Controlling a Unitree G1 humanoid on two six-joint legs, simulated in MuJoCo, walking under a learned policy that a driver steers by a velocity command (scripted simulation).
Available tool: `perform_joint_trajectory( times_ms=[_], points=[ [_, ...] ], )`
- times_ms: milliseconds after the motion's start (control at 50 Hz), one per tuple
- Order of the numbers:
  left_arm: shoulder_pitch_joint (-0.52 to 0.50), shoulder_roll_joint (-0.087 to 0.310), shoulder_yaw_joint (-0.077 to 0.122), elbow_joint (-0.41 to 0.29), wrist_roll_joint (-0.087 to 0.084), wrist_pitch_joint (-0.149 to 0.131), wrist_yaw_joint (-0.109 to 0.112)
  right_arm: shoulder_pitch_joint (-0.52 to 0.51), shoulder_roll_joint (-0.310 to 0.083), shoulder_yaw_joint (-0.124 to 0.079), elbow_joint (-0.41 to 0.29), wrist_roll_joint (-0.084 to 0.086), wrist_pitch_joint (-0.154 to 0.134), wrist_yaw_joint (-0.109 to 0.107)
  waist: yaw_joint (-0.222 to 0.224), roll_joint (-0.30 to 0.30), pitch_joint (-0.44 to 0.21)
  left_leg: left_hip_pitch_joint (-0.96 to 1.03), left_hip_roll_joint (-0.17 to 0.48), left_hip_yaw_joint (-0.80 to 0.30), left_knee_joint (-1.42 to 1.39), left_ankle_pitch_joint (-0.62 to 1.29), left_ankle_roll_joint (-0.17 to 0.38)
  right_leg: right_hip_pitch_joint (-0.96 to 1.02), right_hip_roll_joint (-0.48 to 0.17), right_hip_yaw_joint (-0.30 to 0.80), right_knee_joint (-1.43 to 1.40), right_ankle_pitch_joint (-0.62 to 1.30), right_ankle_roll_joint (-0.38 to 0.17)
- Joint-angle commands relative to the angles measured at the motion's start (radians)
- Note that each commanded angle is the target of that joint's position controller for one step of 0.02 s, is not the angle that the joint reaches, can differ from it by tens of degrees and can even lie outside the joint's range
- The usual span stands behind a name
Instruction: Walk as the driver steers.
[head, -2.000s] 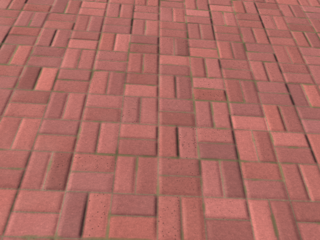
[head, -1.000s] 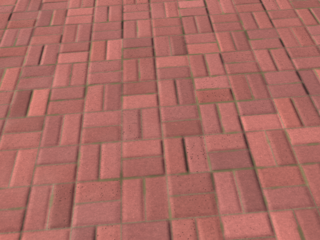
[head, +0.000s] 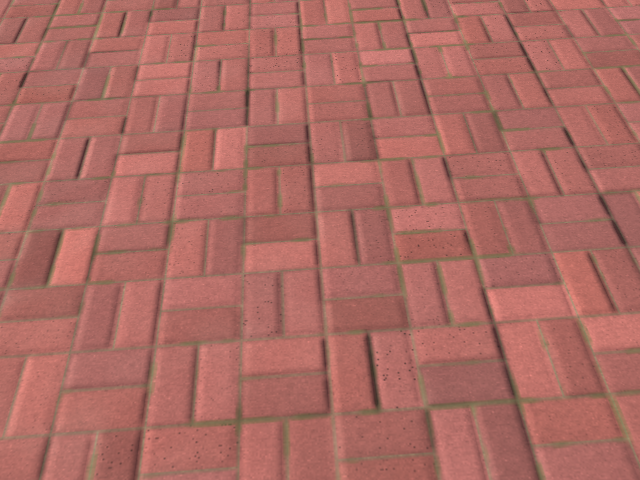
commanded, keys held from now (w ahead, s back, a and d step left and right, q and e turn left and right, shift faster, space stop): w+q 0.28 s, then w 0.08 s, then w+e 0.64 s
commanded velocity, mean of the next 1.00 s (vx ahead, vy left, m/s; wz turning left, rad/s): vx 0.47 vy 0.00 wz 0.03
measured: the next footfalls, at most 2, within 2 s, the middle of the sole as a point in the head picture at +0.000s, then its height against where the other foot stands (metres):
left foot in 0.26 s outside the picture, level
right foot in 0.82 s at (340, 420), level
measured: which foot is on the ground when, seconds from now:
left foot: up 0.00-0.24, down 0.26-0.84, up 0.86-1.00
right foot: down 0.00-0.28, up 0.30-0.80, down 0.82-1.00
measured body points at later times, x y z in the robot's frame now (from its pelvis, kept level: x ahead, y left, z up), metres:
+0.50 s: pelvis +0.24 +0.11 +0.00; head +0.27 +0.12 +0.45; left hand +0.32 +0.41 -0.10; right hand +0.40 -0.14 -0.10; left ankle +0.23 +0.17 -0.74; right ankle +0.35 -0.06 -0.65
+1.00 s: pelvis +0.56 +0.11 +0.00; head +0.59 +0.11 +0.45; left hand +0.68 +0.39 -0.10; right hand +0.69 -0.16 -0.10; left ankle +0.53 +0.27 -0.65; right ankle +0.59 +0.04 -0.74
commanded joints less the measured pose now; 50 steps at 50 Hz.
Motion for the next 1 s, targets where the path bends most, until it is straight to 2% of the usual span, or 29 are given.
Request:
perform_joint_trajectory(
  times_ms=[20,100,180,220,240,260,280,300,320,340,360,380,400,440,480,540,600,700,760,780,800,820,840,860,880,900,920,940,1000],
  points=[
    [-0.008,0.129,0.028,-0.061,0.004,-0.01,0.008,-0.144,-0.044,-0.008,-0.116,-0.001,-0.025,0.028,0.032,-0.126,0.092,-0.357,0.087,0.0,0.028,0.121,-0.029,0.172,-0.278,0.224,-0.237,0.175,-0.146],
    [-0.001,0.165,0.033,-0.043,-0.005,-0.004,0.008,-0.217,-0.002,0.014,-0.159,-0.008,-0.029,0.054,0.055,-0.125,0.091,-0.231,0.091,0.079,-0.189,0.27,-0.052,0.096,-0.245,0.047,-0.242,0.284,-0.133],
    [0.024,0.208,0.044,-0.013,-0.023,0.004,0.002,-0.244,-0.033,0.006,-0.184,-0.005,-0.03,0.069,0.039,-0.146,0.096,-0.09,0.05,0.151,-0.336,0.271,0.002,0.092,-0.279,-0.035,-0.207,0.437,-0.107],
    [0.017,0.23,0.05,-0.007,-0.027,0.011,0.005,-0.167,-0.082,-0.021,-0.177,-0.01,-0.024,0.066,-0.03,-0.171,0.023,0.06,-0.017,0.195,-0.368,0.222,0.056,0.12,-0.283,-0.097,-0.046,0.822,-0.078],
    [0.007,0.234,0.049,-0.01,-0.03,0.016,0.01,-0.029,-0.122,-0.047,-0.142,-0.009,-0.019,0.061,-0.115,-0.161,-0.058,0.25,-0.06,0.213,-0.41,0.248,0.093,0.082,-0.264,-0.138,0.134,0.95,-0.054],
    [0.022,0.214,0.039,-0.022,-0.025,0.013,0.015,0.14,-0.176,-0.08,-0.099,-0.004,-0.007,0.043,-0.195,-0.133,-0.142,0.513,-0.074,0.17,-0.422,0.255,0.13,-0.069,-0.232,-0.153,0.363,0.88,-0.02],
    [0.061,0.097,0.004,-0.065,0.016,0.004,0.012,0.236,-0.264,-0.099,-0.079,0.002,0.003,0.019,-0.173,0.107,-0.228,0.827,0.154,-0.217,-0.457,0.168,0.226,-0.419,-0.135,-0.142,0.733,0.1,0.034],
    [0.084,0.068,-0.022,-0.107,0.002,-0.028,0.002,0.221,-0.295,-0.089,-0.118,-0.009,-0.016,0.024,-0.133,0.199,-0.441,0.952,0.369,-0.809,-0.681,-0.123,0.391,-0.614,0.009,0.084,0.981,-0.291,0.053],
    [-0.042,0.172,0.005,-0.116,-0.041,-0.044,-0.006,0.198,-0.198,-0.065,-0.104,-0.017,-0.03,0.031,-0.182,0.054,-0.319,0.864,0.346,-0.719,-0.761,-0.17,0.324,-0.71,-0.048,0.161,1.015,-0.189,0.04],
    [-0.083,0.171,0.002,-0.131,-0.057,-0.053,-0.008,0.158,-0.166,-0.054,-0.09,-0.021,-0.039,0.031,-0.151,0.049,-0.172,0.709,0.317,-0.566,-0.767,-0.107,0.289,-0.724,-0.087,0.13,0.959,-0.099,0.02],
    [-0.086,0.158,-0.001,-0.114,-0.036,-0.055,0.001,0.089,-0.137,-0.044,-0.093,-0.021,-0.047,0.03,-0.101,-0.027,-0.095,0.548,0.272,-0.444,-0.76,0.029,0.258,-0.666,-0.135,0.121,0.885,-0.026,0.018],
    [-0.06,0.156,0.004,-0.097,-0.019,-0.045,0.004,0.036,-0.101,-0.032,-0.097,-0.033,-0.052,0.03,-0.058,-0.004,-0.062,0.435,0.233,-0.339,-0.766,0.164,0.241,-0.595,-0.168,0.125,0.822,0.026,0.02],
    [-0.027,0.151,0.004,-0.078,-0.018,-0.029,-0.001,0.009,-0.083,-0.026,-0.097,-0.045,-0.056,0.029,-0.029,0.031,-0.055,0.359,0.209,-0.276,-0.793,0.236,0.235,-0.529,-0.187,0.126,0.805,0.061,0.021],
    [0.005,0.122,-0.002,-0.048,-0.016,-0.002,-0.005,0.009,-0.078,-0.025,-0.068,-0.043,-0.075,0.029,-0.013,0.028,-0.049,0.292,0.2,-0.181,-0.829,0.361,0.245,-0.488,-0.19,0.107,0.77,0.093,0.039],
    [-0.042,0.105,-0.006,-0.057,-0.011,0.013,-0.001,0.035,-0.09,-0.027,-0.034,-0.042,-0.09,0.026,-0.024,0.014,-0.002,0.273,0.19,-0.097,-0.861,0.421,0.235,-0.536,-0.19,0.103,0.699,0.179,0.055],
    [-0.132,0.085,-0.013,-0.075,-0.013,0.006,-0.007,0.061,-0.086,-0.022,-0.002,-0.044,-0.092,0.015,-0.059,0.002,0.039,0.311,0.157,0.007,-0.88,0.462,0.189,-0.584,-0.172,0.105,0.516,0.368,0.053],
    [-0.225,0.059,-0.023,-0.095,-0.024,-0.007,-0.026,0.091,-0.109,-0.023,0.022,-0.044,-0.092,0.005,-0.107,-0.005,0.064,0.353,0.162,0.072,-0.906,0.458,0.146,-0.558,-0.129,0.079,0.332,0.499,0.036],
    [-0.338,0.04,-0.034,-0.153,-0.025,-0.017,-0.068,0.162,-0.127,-0.029,0.075,-0.036,-0.062,-0.005,-0.149,-0.027,0.099,0.576,0.233,0.114,-0.85,0.588,0.14,-0.654,-0.091,0.055,0.191,0.427,-0.006],
    [-0.322,0.059,-0.026,-0.18,-0.02,-0.014,-0.088,0.15,-0.153,-0.035,0.074,-0.034,-0.035,-0.019,-0.11,0.007,0.042,0.665,0.248,0.149,-0.701,0.991,0.12,-0.588,-0.026,-0.021,0.176,0.255,-0.052],
    [-0.273,0.083,-0.014,-0.177,-0.017,-0.008,-0.087,0.145,-0.169,-0.039,0.068,-0.035,-0.026,-0.027,-0.077,0.035,-0.009,0.678,0.245,0.161,-0.606,1.187,0.11,-0.508,0.012,-0.053,0.189,0.194,-0.073],
    [-0.164,0.126,0.008,-0.16,-0.018,-0.004,-0.081,0.138,-0.179,-0.039,0.062,-0.039,-0.016,-0.035,-0.015,0.047,-0.081,0.652,0.233,0.177,-0.448,1.297,0.097,-0.36,0.048,-0.064,0.185,0.169,-0.102],
    [-0.007,0.179,0.035,-0.135,-0.022,-0.001,-0.068,0.116,-0.175,-0.034,0.048,-0.038,-0.016,-0.042,0.079,0.021,-0.164,0.508,0.204,0.206,-0.219,1.198,0.063,-0.094,0.035,-0.009,0.121,0.254,-0.149],
    [0.107,0.3,0.069,-0.124,-0.013,0.006,-0.055,0.207,-0.089,-0.004,0.0,-0.055,-0.041,-0.035,0.066,-0.174,-0.318,0.07,0.079,0.215,0.195,0.699,-0.006,0.365,-0.227,0.427,0.152,0.21,-0.318],
    [0.114,0.25,0.054,-0.128,-0.025,0.005,-0.049,0.207,-0.054,0.019,0.003,-0.068,-0.077,-0.011,0.053,-0.24,-0.442,-0.169,-0.088,0.036,0.401,-0.147,-0.029,0.548,-0.362,0.859,-0.006,0.152,-0.42],
    [0.101,0.187,0.033,-0.129,-0.016,0.008,-0.043,0.109,-0.131,-0.003,-0.029,-0.022,-0.105,0.011,0.088,-0.166,-0.356,-0.283,-0.015,-0.062,0.44,-0.1,-0.009,0.512,-0.332,0.757,-0.047,0.068,-0.36],
    [0.039,0.166,0.027,-0.137,-0.016,0.01,-0.039,0.041,-0.127,0.004,-0.06,-0.004,-0.12,0.018,0.065,-0.09,-0.218,-0.303,0.034,-0.045,0.364,-0.024,0.003,0.359,-0.299,0.622,-0.069,0.09,-0.321],
    [-0.025,0.154,0.022,-0.147,-0.016,0.012,-0.039,0.014,-0.113,0.006,-0.069,-0.021,-0.126,0.015,0.019,-0.009,-0.108,-0.278,0.066,-0.023,0.252,0.016,0.0,0.191,-0.258,0.532,-0.097,0.187,-0.299],
    [-0.073,0.129,0.013,-0.16,-0.009,0.01,-0.037,0.024,-0.12,-0.002,-0.065,-0.04,-0.118,0.01,-0.021,-0.014,-0.061,-0.213,0.096,-0.017,0.176,0.049,-0.011,0.076,-0.223,0.462,-0.122,0.287,-0.286],
    [-0.127,0.137,0.014,-0.163,-0.009,0.008,-0.027,0.082,-0.092,0.002,-0.051,-0.055,-0.086,0.002,-0.077,-0.072,-0.024,-0.112,0.106,0.018,0.06,0.085,-0.074,-0.119,-0.171,0.37,-0.17,0.424,-0.296]
  ],
)
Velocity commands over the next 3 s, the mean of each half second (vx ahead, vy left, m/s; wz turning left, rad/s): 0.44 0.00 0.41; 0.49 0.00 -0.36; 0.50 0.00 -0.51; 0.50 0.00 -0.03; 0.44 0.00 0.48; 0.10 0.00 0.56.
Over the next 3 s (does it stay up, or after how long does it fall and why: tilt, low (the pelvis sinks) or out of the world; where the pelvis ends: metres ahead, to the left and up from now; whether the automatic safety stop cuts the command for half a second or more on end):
stays up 1.48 -0.02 0.00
